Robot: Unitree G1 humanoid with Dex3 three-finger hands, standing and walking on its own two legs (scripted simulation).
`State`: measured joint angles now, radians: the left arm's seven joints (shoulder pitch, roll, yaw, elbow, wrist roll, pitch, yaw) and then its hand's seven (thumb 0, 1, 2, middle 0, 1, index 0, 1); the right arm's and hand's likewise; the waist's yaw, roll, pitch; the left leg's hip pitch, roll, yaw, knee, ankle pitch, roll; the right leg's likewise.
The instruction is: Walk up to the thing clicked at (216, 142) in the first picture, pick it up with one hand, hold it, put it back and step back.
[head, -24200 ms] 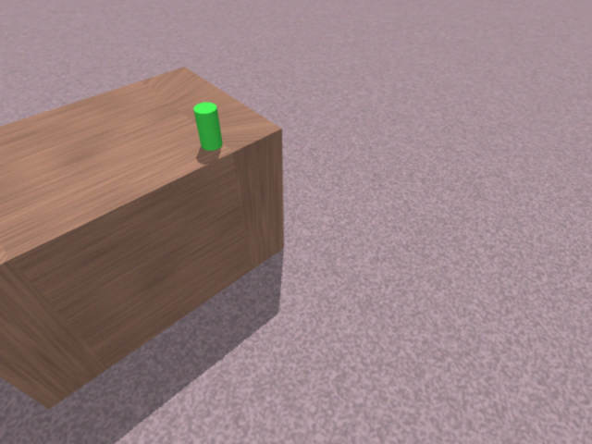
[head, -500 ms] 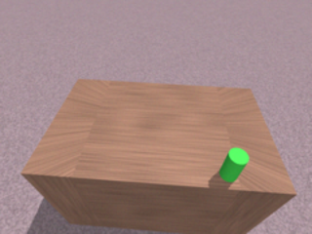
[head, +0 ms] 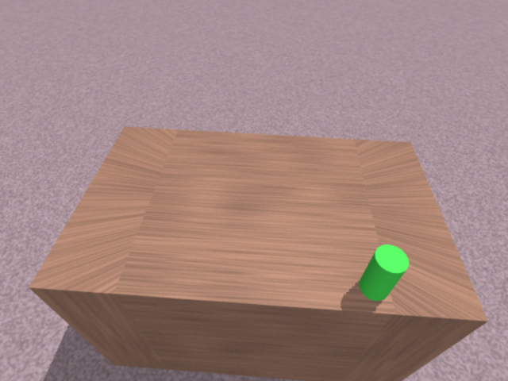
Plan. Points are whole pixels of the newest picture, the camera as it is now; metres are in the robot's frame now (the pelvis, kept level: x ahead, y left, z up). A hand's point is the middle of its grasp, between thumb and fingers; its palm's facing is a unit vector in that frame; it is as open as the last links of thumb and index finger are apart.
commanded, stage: home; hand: right
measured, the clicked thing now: (382, 273) +0.38 -0.25 -0.12
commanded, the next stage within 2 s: stand in 0.50 s
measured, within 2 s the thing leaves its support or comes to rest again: neither
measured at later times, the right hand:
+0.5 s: hand out of the picture +0.08 -0.25 -0.16, palm faces -0.03 +0.93 -0.36, open 17.3 cm
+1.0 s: hand out of the picture +0.07 -0.25 -0.16, palm faces -0.03 +0.94 -0.35, open 10.2 cm
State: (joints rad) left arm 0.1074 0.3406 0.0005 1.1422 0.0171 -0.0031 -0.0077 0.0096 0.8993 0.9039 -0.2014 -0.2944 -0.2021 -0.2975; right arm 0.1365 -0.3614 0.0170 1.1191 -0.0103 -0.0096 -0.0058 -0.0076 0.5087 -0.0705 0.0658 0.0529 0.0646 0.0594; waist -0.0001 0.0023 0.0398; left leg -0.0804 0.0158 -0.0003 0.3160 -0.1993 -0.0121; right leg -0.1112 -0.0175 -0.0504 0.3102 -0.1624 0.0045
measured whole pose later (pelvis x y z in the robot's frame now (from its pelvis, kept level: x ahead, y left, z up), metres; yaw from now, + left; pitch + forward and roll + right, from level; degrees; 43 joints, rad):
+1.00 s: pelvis +0.00 +0.00 +0.00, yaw +0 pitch -2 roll +0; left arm 0.12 0.34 0.00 1.14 0.01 0.00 -0.01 0.01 0.90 0.90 -0.20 -0.30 -0.20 -0.30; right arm 0.13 -0.35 0.01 1.12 -0.01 -0.01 0.00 0.00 -0.41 -0.77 0.20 0.28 0.20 0.29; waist 0.00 0.00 0.04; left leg -0.07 0.01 0.00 0.30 -0.19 -0.01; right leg -0.11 -0.03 -0.05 0.31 -0.17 0.01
